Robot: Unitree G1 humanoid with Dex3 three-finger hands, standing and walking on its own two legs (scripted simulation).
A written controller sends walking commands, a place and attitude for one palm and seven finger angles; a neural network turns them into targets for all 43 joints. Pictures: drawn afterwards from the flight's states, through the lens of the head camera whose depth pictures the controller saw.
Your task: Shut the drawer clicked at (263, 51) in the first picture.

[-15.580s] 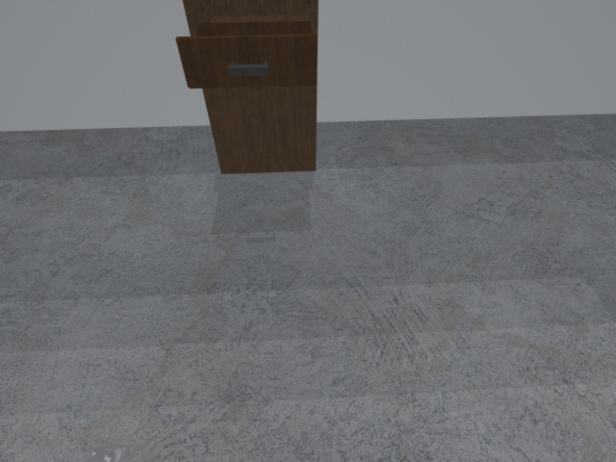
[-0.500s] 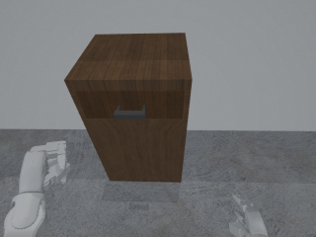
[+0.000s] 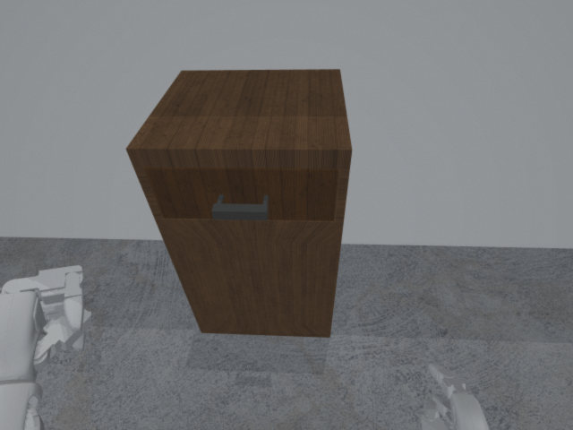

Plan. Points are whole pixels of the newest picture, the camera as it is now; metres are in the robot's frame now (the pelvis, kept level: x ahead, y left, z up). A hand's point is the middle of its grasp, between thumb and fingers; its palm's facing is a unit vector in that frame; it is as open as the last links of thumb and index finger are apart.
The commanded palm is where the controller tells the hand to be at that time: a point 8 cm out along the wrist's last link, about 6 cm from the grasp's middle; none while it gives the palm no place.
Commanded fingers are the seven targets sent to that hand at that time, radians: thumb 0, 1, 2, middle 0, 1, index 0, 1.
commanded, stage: step back with the hand held close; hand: left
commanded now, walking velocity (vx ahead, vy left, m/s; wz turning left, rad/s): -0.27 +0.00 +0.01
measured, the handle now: (241, 205) +0.61 +0.19 -0.07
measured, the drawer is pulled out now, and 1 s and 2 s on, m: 0.00 0.00 0.00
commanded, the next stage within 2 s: stop stepping back and stand still in 1.72 s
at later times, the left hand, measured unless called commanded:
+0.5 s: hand (42, 344) +0.15 +0.27 +0.16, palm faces +0.33 -0.80 -0.51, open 3.3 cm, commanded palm +0.09 +0.31 +0.17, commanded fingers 0.00 0.90 0.90 -1.40 -1.60 -1.40 -1.60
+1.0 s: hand (7, 395) +0.10 +0.27 +0.15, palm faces +0.36 -0.77 -0.53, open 3.3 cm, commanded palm +0.03 +0.31 +0.17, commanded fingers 0.00 0.90 0.90 -1.40 -1.60 -1.40 -1.60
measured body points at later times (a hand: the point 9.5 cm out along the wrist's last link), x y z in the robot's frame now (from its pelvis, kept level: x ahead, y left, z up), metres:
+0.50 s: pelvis -0.05 +0.03 +0.00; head -0.03 +0.02 +0.44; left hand +0.12 +0.31 +0.18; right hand +0.13 -0.22 -0.09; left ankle -0.01 +0.09 -0.74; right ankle -0.02 -0.10 -0.74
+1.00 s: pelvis -0.10 +0.02 -0.02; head -0.06 +0.04 +0.43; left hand +0.07 +0.31 +0.18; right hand +0.08 -0.22 -0.09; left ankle -0.01 +0.09 -0.74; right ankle -0.03 -0.10 -0.74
